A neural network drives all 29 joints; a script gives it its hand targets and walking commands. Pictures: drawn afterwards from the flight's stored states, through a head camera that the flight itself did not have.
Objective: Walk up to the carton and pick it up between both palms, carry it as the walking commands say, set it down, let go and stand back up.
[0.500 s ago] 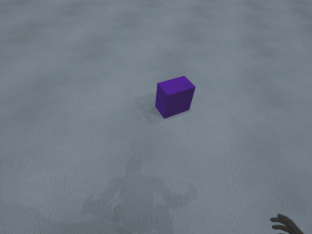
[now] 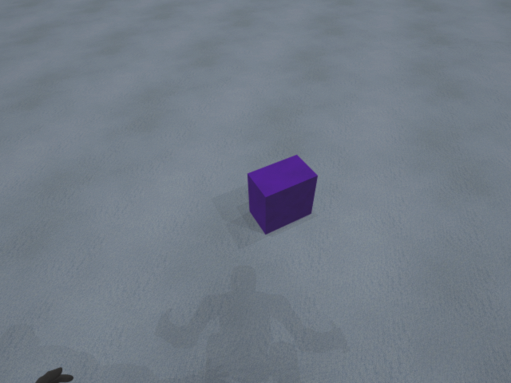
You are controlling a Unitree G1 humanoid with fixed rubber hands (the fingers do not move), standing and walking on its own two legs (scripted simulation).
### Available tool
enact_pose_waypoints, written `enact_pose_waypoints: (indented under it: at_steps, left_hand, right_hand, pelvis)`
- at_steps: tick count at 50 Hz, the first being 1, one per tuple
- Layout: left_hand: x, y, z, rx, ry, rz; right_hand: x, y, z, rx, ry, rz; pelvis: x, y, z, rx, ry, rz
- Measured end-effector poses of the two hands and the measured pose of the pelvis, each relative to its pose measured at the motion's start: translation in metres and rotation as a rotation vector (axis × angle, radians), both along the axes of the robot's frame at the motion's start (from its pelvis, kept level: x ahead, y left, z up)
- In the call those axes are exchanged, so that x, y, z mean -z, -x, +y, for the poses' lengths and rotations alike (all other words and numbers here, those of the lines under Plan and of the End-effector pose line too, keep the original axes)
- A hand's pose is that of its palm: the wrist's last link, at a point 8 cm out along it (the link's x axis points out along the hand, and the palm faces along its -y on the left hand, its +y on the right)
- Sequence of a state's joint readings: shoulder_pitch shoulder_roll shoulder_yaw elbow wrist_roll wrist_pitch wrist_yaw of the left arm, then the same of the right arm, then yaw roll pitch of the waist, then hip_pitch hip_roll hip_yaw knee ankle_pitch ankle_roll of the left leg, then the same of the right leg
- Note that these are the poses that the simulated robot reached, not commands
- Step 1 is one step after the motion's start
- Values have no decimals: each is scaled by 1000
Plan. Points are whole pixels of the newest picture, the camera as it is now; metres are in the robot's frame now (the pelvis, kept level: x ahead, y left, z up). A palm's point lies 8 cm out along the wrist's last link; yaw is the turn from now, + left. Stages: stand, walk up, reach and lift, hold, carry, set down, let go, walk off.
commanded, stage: walk up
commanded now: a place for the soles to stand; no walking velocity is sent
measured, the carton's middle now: (281, 194) +1.08 -0.09 -0.63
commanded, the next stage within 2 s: none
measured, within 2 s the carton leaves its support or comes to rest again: neither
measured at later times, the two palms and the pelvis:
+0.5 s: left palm (111, 279) +0.35 +0.30 -0.08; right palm (488, 313) +0.28 -0.39 -0.07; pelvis +0.23 -0.03 -0.01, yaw +0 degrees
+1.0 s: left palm (143, 229) +0.49 +0.28 -0.10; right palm (442, 208) +0.51 -0.40 -0.06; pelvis +0.41 -0.05 -0.01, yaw +2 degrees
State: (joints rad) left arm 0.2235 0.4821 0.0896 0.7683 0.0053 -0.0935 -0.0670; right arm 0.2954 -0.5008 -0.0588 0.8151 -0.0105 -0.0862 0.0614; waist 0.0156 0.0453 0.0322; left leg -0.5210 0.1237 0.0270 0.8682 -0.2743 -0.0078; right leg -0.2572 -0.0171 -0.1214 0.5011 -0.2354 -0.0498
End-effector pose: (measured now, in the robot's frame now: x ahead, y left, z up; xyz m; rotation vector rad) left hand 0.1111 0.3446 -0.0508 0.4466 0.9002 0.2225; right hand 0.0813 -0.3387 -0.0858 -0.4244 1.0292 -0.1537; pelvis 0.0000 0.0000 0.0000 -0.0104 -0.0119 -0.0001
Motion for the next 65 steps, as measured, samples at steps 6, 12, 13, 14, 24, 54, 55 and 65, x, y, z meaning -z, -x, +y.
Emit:
enact_pose_waypoints:
  at_steps: [6,12,13,14,24,54,55,65]
  left_hand:
    - [22,-3,13,-74,21,113]
    - [52,-57,10,-65,57,155]
    - [53,-70,6,-53,65,152]
    - [53,-84,2,-39,73,146]
    - [31,-227,-38,62,63,71]
    - [40,-422,-82,15,68,84]
    - [39,-433,-84,19,55,73]
    - [17,-452,-74,-95,-30,70]
  right_hand:
    - [-14,-99,10,-64,14,-49]
    - [-27,-172,9,-53,82,-158]
    - [-29,-175,6,-38,86,-157]
    - [-32,-176,3,-23,90,-152]
    - [-19,-190,-46,68,90,-37]
    - [-18,-434,-85,18,99,-47]
    - [-14,-438,-91,22,96,-39]
    - [7,-541,-73,-62,4,-19]
  pelvis:
    - [2,-59,2,-12,9,-1]
    - [15,-116,10,-12,-12,-11]
    - [13,-124,9,-9,-19,-12]
    - [11,-133,8,-6,-25,-11]
    - [8,-217,-24,7,-34,-7]
    - [11,-440,-67,-32,-23,-7]
    - [14,-448,-72,-33,-22,-8]
    - [10,-512,-84,-65,-1,-10]
